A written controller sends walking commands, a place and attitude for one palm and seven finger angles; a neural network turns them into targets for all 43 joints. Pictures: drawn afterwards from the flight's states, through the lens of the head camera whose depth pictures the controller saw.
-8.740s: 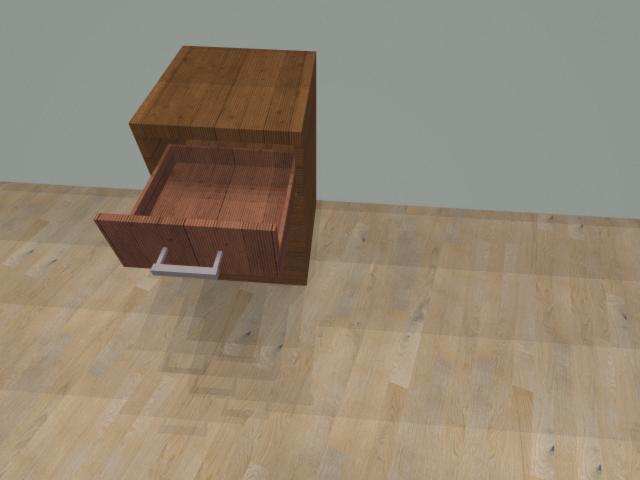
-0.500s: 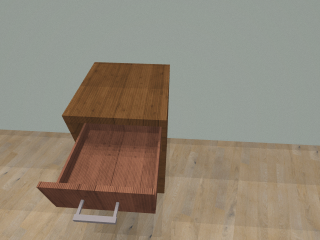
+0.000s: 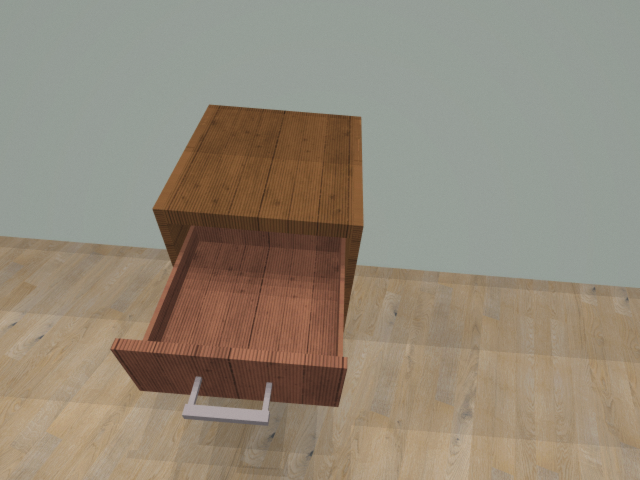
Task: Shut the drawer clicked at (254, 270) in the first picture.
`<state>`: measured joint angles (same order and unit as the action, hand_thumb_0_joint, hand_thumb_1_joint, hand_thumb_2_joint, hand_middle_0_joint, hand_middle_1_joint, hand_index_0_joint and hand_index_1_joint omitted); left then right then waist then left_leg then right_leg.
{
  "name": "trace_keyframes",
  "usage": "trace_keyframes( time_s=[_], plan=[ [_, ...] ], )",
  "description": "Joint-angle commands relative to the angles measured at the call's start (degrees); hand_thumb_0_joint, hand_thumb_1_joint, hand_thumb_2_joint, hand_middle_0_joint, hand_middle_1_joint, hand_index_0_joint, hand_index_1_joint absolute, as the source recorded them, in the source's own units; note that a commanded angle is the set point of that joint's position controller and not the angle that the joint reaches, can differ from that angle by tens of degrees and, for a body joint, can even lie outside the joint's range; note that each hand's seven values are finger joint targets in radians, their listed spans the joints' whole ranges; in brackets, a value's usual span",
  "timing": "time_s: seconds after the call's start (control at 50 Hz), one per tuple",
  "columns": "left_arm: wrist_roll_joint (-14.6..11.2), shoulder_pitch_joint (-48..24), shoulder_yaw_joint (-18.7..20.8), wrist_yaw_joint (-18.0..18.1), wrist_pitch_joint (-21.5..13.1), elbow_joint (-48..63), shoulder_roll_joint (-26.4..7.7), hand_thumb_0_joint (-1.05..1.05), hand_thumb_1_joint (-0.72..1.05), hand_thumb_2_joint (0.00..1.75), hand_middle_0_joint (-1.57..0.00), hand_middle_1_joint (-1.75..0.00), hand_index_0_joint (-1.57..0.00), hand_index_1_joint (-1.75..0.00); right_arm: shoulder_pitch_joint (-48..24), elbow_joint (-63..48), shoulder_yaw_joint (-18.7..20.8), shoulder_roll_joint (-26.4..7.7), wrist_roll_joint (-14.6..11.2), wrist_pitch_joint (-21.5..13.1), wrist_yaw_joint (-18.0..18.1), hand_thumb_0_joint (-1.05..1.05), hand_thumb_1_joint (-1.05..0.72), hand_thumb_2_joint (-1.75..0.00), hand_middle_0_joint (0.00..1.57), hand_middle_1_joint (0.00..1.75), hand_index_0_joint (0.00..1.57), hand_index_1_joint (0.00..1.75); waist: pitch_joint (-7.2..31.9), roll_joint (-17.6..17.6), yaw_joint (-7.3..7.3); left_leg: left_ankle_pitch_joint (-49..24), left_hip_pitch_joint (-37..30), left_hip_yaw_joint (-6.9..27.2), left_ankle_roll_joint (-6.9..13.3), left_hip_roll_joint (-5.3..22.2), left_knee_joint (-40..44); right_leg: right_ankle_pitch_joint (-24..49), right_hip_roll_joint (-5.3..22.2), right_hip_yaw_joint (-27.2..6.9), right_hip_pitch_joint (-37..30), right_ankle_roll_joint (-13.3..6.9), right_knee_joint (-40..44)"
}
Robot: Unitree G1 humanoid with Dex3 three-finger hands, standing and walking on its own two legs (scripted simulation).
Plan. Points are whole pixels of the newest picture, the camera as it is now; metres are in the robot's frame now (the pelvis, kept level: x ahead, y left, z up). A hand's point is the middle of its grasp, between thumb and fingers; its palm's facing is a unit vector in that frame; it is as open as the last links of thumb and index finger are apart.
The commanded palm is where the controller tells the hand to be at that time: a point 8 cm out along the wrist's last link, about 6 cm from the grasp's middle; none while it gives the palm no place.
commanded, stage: raise the hand and make a fist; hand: left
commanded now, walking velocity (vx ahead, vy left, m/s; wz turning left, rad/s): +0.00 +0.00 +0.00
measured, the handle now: (229, 401) +0.29 +0.17 -0.21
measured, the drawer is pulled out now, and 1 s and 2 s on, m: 0.29 0.29 0.29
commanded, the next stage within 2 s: bring the fist close to the handle in 2.00 s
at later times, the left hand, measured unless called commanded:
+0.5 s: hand out of the picture +0.14 +0.13 -0.07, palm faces -0.04 -1.00 +0.08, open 6.1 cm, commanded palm +0.09 +0.21 -0.08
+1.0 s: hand out of the picture +0.14 +0.15 -0.09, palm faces +0.12 -0.99 -0.01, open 3.6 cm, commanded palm +0.09 +0.19 -0.09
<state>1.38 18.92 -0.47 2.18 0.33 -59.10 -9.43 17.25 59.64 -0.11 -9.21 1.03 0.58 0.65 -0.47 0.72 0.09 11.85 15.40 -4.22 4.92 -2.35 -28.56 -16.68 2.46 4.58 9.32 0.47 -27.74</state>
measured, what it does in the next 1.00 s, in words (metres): lowers itself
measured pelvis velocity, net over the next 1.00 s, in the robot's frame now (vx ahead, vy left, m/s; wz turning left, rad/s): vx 0.00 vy -0.02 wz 0.03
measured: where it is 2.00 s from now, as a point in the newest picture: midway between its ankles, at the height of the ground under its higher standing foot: outside the picture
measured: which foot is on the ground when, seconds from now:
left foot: down 0.00-1.00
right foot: down 0.00-1.00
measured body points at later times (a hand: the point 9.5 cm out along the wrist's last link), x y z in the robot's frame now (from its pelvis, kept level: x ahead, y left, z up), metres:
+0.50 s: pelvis -0.03 +0.00 -0.09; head -0.01 +0.03 +0.36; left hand +0.14 +0.19 -0.07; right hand +0.20 -0.25 -0.11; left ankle +0.04 +0.06 -0.74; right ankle +0.01 -0.10 -0.74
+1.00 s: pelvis +0.00 -0.02 -0.12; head +0.08 +0.00 +0.33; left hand +0.13 +0.20 -0.09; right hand +0.18 -0.23 -0.21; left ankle +0.04 +0.06 -0.74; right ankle +0.01 -0.10 -0.74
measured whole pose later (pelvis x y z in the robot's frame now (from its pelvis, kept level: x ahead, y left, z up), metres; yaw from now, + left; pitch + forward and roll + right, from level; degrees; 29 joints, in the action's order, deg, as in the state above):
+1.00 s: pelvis +0.00 -0.02 -0.12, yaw +2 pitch +19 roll -3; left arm -11.5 42.3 2.5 -8.4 -20.5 11.1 -8.9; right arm 13.6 29.9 2.5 -8.5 -2.0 -5.5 0.7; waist 11.1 -0.9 1.1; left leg 31.0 63.3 -1.3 3.8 -0.6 -75.0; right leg -34.6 -3.2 7.0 58.0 -4.5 -73.1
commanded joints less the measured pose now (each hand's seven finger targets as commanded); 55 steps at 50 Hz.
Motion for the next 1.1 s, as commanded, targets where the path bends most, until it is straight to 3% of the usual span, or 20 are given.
trace_keyframes(
  time_s=[0.0, 0.06, 0.08, 0.1, 0.12, 0.14, 0.16, 0.18, 0.24, 0.32, 0.36, 0.42, 0.48, 0.56, 0.66, 0.74, 0.82, 0.88, 1.02, 1.08],
  plan=[
    [0.3, 5.5, 0.8, 0.3, -0.7, 1.2, -3.8, 0.0, 0.9, 0.9, -0.2, -0.3, -0.2, -0.3, 1.1, -2.4, 1.7, -8.0, -0.3, -1.3, 0.2, 0.0, -0.9, -0.9, 0.2, 0.3, 0.2, 0.3, -4.4, -2.3, 0.78, 16.3, 3.0, 15.5, -0.9, 9.7, 16.3, -2.0, 1.3, -2.7, 2.9, -2.3, 3.3],
    [0.2, 6.3, 0.7, 0.3, -0.8, 0.8, -4.1, 0.0, 0.9, 0.9, -0.2, -0.3, -0.2, -0.3, 1.5, -1.9, 1.5, -7.7, -0.4, -1.5, 0.2, 0.0, -0.9, -0.9, 0.2, 0.3, 0.2, 0.3, -3.4, -2.4, 0.78, 14.1, 1.0, 15.3, -1.1, 9.5, 16.5, -1.4, 1.6, -3.1, 3.2, -2.4, 3.7],
    [0.8, 6.2, 0.0, 2.1, -2.2, -0.2, -5.2, 0.0, 0.9, 0.9, -0.2, -0.3, -0.2, -0.3, -2.8, -5.7, 1.0, -8.7, -0.4, -1.7, 0.3, 0.0, -0.9, -0.9, 0.2, 0.3, 0.2, 0.3, -8.1, 3.4, 1.32, -2.7, 4.9, 8.3, -2.7, 8.0, 3.6, 7.2, 3.5, -4.5, 4.2, -1.7, 5.9],
    [-11.0, -31.8, 7.6, 2.4, -14.2, 87.9, -16.7, 0.0, 0.9, 0.9, -0.22, -0.32, -0.22, -0.32, -0.4, -25.4, 2.6, -15.8, -4.0, -10.6, 2.5, 0.0, -0.9, -0.9, 0.2, 0.3, 0.2, 0.3, 22.8, -8.8, -7.95, -4.8, -19.1, 8.8, -4.7, 4.0, 5.6, 8.6, -1.7, 0.6, 7.0, -1.7, 0.3],
    [-7.2, -9.0, 6.1, 4.2, -11.5, 75.7, -14.3, 0.0, 0.9, 0.9, -0.24, -0.34, -0.24, -0.34, -4.8, -20.5, -0.7, -12.1, -3.8, -16.7, 3.9, 0.0, -0.9, -0.9, 0.2, 0.3, 0.2, 0.3, 21.9, -16.2, -1.12, -1.2, -20.8, 12.2, -6.8, 7.9, 9.6, -1.6, -2.5, -0.5, 11.6, -2.7, -6.9],
    [-7.8, -6.7, 2.5, 7.2, -8.9, 71.6, -9.7, 0.0, 0.9, 0.9, -0.26, -0.37, -0.26, -0.37, -4.6, -17.3, 0.2, -13.1, -3.5, -19.1, 3.6, 0.0, -0.9, -0.9, 0.2, 0.3, 0.2, 0.3, 17.3, -15.7, -2.89, 6.4, -16.0, 15.5, -9.9, 7.8, 13.2, -6.1, -3.1, -0.1, 17.5, -2.1, -11.5],
    [-7.7, 10.4, -5.4, 6.9, -3.5, 56.0, 4.1, 0.0, 0.9, 0.9, -0.28, -0.39, -0.28, -0.39, -3.7, -15.9, 0.2, -10.6, -4.0, -19.1, 2.5, 0.0, -0.9, -0.9, 0.2, 0.3, 0.2, 0.3, 6.3, -10.0, -2.73, 12.3, -8.8, 16.4, -9.1, 7.6, 13.9, -6.5, -2.7, 0.0, 22.6, -2.1, -14.5],
    [-11.2, 3.7, -7.6, 5.5, -5.4, 67.0, 5.4, 0.0, 0.9, 0.9, -0.3, -0.41, -0.3, -0.41, -3.0, -20.1, 0.8, -12.6, -3.9, -19.1, 2.1, 0.0, -0.9, -0.9, 0.2, 0.3, 0.2, 0.3, 2.8, -9.7, -3.26, 14.0, -4.2, 16.4, -8.4, 6.6, 11.7, -5.5, -2.0, 0.2, 21.3, -1.8, -13.6],
    [-10.3, 10.8, -1.9, 1.6, -12.7, 54.3, 2.4, 0.0, 0.9, 0.9, -0.36, -0.47, -0.36, -0.47, -4.9, -23.9, 2.8, -13.5, -2.2, -19.4, 1.2, 0.0, -0.9, -0.9, 0.2, 0.3, 0.2, 0.3, -0.8, 4.4, -3.3, 15.4, 9.3, 12.6, -5.8, 3.5, -2.5, -8.7, -2.9, 1.7, 26.1, -2.1, -8.2],
    [-13.9, 23.3, 2.0, -9.8, -28.5, 52.2, 1.7, 0.0, 0.9, 0.9, -0.44, -0.56, -0.44, -0.56, -11.7, -32.4, 4.5, -11.8, -1.5, -17.9, -0.7, 0.0, -0.9, -0.9, 0.2, 0.3, 0.2, 0.3, 6.1, 19.5, 1.88, 15.7, 27.7, 6.3, -5.3, 1.5, -18.2, -20.7, -2.8, -1.2, 32.8, -2.2, -15.9],
    [-12.5, 20.7, 2.8, -14.7, -36.0, 54.1, -1.5, 0.0, 0.9, 0.9, -0.48, -0.6, -0.48, -0.6, -14.6, -36.1, 5.5, -12.4, -1.6, -17.0, -2.3, 0.0, -0.9, -0.9, 0.2, 0.3, 0.2, 0.3, 5.0, 13.0, 1.69, 17.6, 31.9, 5.5, -5.7, 1.0, -22.3, -22.7, -2.8, -2.3, 36.6, -3.1, -20.8],
    [-11.2, 24.7, 5.6, -14.3, -34.7, 57.1, -3.5, 0.0, 0.9, 0.9, -0.54, -0.67, -0.54, -0.67, -17.5, -42.0, 5.3, -12.0, -2.4, -14.0, -2.7, 0.0, -0.9, -0.9, 0.2, 0.3, 0.2, 0.3, 7.5, -1.5, 4.39, 22.6, 33.1, 6.0, -5.0, 0.6, -22.8, -21.0, -3.3, -2.0, 39.1, -3.9, -27.4],
    [-12.0, 18.1, 4.9, -12.1, -33.7, 69.1, -3.8, 0.0, 0.9, 0.9, -0.6, -0.73, -0.6, -0.73, -16.1, -44.3, 4.8, -11.3, -2.4, -12.2, -2.2, 0.0, -0.9, -0.9, 0.2, 0.3, 0.2, 0.3, 12.4, -7.3, 3.24, 28.9, 35.8, 9.8, -4.7, 2.0, -23.7, -20.6, -3.4, -2.5, 44.5, -4.2, -33.1],
    [-13.2, 6.9, 2.6, -9.0, -42.6, 92.4, -6.3, 0.0, 0.9, 0.9, -0.68, -0.82, -0.68, -0.82, -10.1, -43.0, 4.4, -9.8, -1.3, -13.5, -0.7, 0.0, -0.9, -0.9, 0.2, 0.3, 0.2, 0.3, 24.2, -13.1, 0.12, 21.7, 31.7, 11.7, -3.4, 3.4, -31.3, -17.9, -4.5, -4.7, 50.0, -4.1, -35.9],
    [-12.9, 7.9, -6.2, -14.9, -42.8, 82.4, -1.4, 0.0, 0.9, 0.9, -0.78, -0.93, -0.78, -0.93, -9.2, -39.5, 3.5, -11.2, -2.1, -16.9, -0.6, 0.0, -0.9, -0.9, 0.2, 0.3, 0.2, 0.3, 17.2, -6.0, -5.95, 21.6, 38.1, 14.2, -2.1, 3.9, -37.7, -18.1, -4.7, -4.6, 56.1, -3.5, -35.4],
    [-11.1, 25.0, -1.3, -19.6, -27.7, 67.2, -3.9, 0.0, 0.9, 0.9, -0.86, -1.01, -0.86, -1.01, -11.7, -41.5, 4.3, -11.1, -4.3, -14.3, 0.0, 0.0, -0.9, -0.9, 0.2, 0.3, 0.2, 0.3, 20.1, 1.9, -0.57, 18.2, 43.1, 10.7, -2.0, 2.9, -37.5, -17.1, -4.2, -5.6, 45.9, -3.2, -32.6],
    [-14.2, 26.3, 7.6, -16.5, -18.6, 79.2, -7.3, 0.0, 0.9, 0.9, -0.94, -1.1, -0.94, -1.1, -14.2, -45.7, 4.5, -8.5, -4.7, -9.7, 1.2, 0.0, -0.9, -0.9, 0.2, 0.3, 0.2, 0.3, 30.8, 4.2, 4.39, 8.3, 40.7, 8.0, -2.3, 1.2, -36.8, -7.6, -3.6, -6.1, 32.3, -2.1, -33.9],
    [-15.1, 29.2, 10.2, -9.9, -23.7, 84.2, -4.9, 0.0, 0.9, 0.9, -1.0, -1.17, -1.0, -1.17, -13.0, -42.6, 5.2, -4.9, -3.5, -9.5, 0.8, 0.0, -0.9, -0.9, 0.2, 0.3, 0.2, 0.3, 31.2, 0.4, 5.73, 0.0, 37.4, 7.9, -2.9, 2.1, -36.9, 4.1, -3.8, -4.9, 32.1, -2.2, -35.6],
    [-12.6, 28.3, -4.4, -13.3, -34.0, 78.2, 2.3, 0.0, 0.9, 0.9, -1.14, -1.32, -1.14, -1.32, -11.2, -38.4, 5.5, -8.1, -2.9, -13.8, -0.1, 0.0, -0.9, -0.9, 0.2, 0.3, 0.2, 0.3, 18.6, -1.0, -2.99, 4.5, 39.9, 9.3, -2.0, 2.7, -39.7, -3.6, -3.7, -3.5, 46.3, -2.4, -34.9],
    [-12.3, 26.9, -5.1, -16.4, -38.5, 74.7, 1.3, 0.0, 0.9, 0.9, -1.2, -1.38, -1.2, -1.38, -11.6, -38.2, 5.9, -9.2, -2.6, -15.6, 0.0, 0.0, -0.9, -0.9, 0.2, 0.3, 0.2, 0.3, 17.6, 2.7, -3.48, 8.9, 45.1, 9.4, -2.0, 2.4, -43.3, -8.5, -3.5, -4.5, 49.4, -2.9, -36.6]
  ],
)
